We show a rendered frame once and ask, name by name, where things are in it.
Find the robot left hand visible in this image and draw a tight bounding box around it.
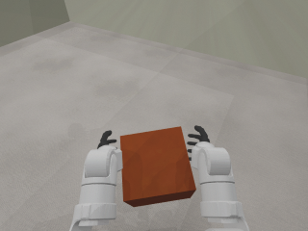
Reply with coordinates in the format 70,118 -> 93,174
97,130 -> 117,149

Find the robot right hand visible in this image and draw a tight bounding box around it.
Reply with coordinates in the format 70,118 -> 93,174
187,125 -> 210,161

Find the carton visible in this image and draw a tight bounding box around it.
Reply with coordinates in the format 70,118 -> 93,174
120,126 -> 196,207

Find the right robot forearm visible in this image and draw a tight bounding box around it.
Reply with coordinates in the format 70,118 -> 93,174
191,141 -> 250,231

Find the left robot forearm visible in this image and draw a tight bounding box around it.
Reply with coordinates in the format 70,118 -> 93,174
69,144 -> 123,231

